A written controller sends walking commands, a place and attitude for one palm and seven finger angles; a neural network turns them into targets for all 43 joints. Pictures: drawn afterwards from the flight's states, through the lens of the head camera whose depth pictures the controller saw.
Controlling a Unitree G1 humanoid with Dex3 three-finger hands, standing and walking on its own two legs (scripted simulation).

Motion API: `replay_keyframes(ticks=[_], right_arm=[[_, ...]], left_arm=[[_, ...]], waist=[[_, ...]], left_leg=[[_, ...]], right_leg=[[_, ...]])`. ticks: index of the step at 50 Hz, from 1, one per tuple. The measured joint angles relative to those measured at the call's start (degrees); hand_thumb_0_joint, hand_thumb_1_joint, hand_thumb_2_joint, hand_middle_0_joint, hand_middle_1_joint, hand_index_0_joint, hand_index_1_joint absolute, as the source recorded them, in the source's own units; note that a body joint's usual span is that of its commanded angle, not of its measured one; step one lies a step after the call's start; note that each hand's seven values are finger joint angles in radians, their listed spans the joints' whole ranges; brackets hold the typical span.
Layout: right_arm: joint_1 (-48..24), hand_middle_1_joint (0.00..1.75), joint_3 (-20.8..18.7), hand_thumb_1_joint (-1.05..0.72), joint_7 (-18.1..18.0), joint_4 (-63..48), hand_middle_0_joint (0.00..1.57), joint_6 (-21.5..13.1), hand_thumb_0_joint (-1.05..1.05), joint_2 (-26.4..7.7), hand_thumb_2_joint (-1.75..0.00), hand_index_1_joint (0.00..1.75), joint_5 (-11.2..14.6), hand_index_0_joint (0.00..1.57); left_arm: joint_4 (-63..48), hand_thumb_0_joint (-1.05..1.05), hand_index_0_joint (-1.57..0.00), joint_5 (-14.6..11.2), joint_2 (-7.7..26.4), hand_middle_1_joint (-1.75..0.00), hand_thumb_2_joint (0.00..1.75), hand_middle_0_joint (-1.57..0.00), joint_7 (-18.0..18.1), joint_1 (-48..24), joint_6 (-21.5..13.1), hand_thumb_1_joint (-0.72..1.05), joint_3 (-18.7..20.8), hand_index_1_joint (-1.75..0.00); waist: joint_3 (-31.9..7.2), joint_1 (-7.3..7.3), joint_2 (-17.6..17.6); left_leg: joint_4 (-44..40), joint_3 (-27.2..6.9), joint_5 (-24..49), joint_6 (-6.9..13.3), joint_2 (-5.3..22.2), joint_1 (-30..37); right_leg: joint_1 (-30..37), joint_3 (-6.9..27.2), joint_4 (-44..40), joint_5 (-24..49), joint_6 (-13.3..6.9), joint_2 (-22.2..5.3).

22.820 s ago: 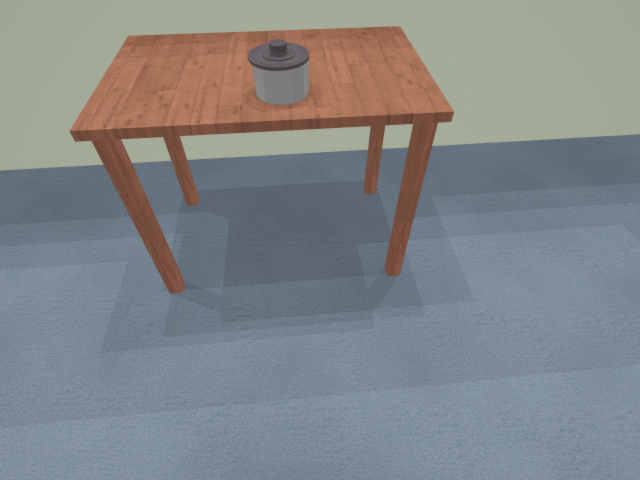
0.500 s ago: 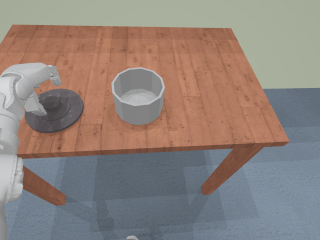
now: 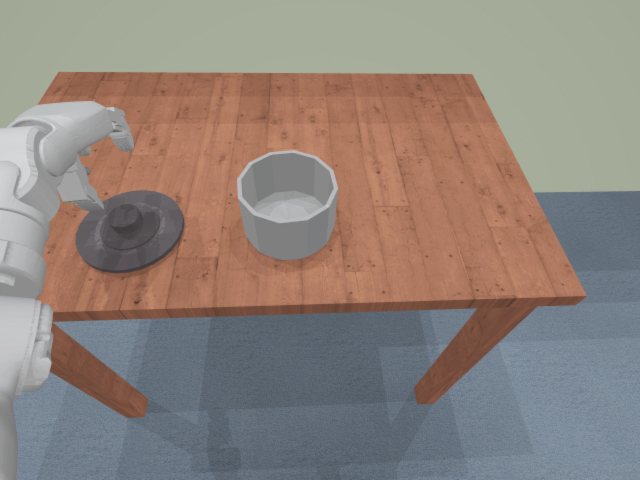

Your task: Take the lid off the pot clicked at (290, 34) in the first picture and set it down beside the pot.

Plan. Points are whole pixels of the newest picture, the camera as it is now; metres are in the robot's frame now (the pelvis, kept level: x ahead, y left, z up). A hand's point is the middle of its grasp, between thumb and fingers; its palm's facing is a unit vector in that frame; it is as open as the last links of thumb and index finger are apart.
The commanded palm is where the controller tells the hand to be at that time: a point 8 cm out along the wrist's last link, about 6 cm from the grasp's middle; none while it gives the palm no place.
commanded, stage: raise the empty hand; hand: left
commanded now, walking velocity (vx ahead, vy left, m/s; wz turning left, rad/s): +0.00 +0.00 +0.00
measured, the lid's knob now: (125, 218) +0.48 +0.29 +0.01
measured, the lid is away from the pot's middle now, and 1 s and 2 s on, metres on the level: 0.25 0.25 0.25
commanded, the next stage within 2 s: draw the hand back to the body in 0.40 s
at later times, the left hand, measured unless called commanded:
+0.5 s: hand (76, 146) +0.46 +0.28 +0.17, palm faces -0.36 -0.06 -0.93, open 11.0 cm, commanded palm +0.47 +0.28 +0.22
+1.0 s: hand (60, 191) +0.41 +0.29 +0.15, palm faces -0.31 -0.05 -0.95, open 11.0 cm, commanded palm +0.38 +0.28 +0.21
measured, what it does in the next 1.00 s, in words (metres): stands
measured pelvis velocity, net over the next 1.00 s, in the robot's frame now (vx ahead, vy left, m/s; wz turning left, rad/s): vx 0.00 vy -0.02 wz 0.03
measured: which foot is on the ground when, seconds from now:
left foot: down 0.00-1.00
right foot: down 0.00-1.00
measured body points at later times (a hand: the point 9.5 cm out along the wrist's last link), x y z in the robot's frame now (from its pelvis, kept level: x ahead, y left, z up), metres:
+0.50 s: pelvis +0.00 -0.01 +0.00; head +0.05 -0.01 +0.45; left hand +0.48 +0.28 +0.22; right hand +0.06 -0.28 -0.12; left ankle +0.03 +0.05 -0.73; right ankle -0.02 -0.17 -0.73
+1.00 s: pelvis +0.00 -0.02 +0.01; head +0.04 -0.02 +0.45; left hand +0.42 +0.29 +0.20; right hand +0.14 -0.27 -0.11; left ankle +0.03 +0.05 -0.73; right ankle -0.02 -0.17 -0.73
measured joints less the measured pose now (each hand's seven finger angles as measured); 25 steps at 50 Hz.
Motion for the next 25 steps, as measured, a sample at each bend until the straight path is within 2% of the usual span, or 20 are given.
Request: replay_keyframes(ticks=[25], right_arm=[[-0.2,0.30,0.3,-0.90,0.1,0.4,0.20,-0.3,0.00,-0.6,-0.90,0.30,0.3,0.20]], left_arm=[[1.0,0.00,-0.38,0.2,2.3,-0.82,0.71,-0.39,-4.9,-5.1,2.3,-0.03,-0.8,-0.82]], waist=[[1.1,-0.36,-0.4]], left_leg=[[-2.5,-0.3,1.1,-0.8,0.3,2.5]], right_leg=[[2.3,-0.1,-2.4,1.1,0.8,0.3]])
